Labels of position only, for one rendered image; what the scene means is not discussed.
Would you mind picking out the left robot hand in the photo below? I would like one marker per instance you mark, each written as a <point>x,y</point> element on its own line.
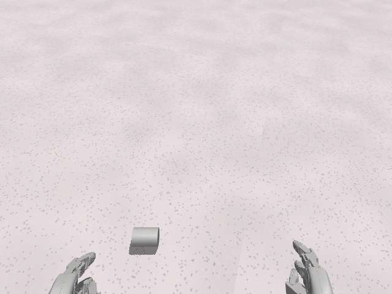
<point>67,283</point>

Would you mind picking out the can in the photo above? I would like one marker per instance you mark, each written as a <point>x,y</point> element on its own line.
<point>145,237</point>

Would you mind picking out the right robot hand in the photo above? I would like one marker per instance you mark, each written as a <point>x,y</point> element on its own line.
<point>315,278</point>

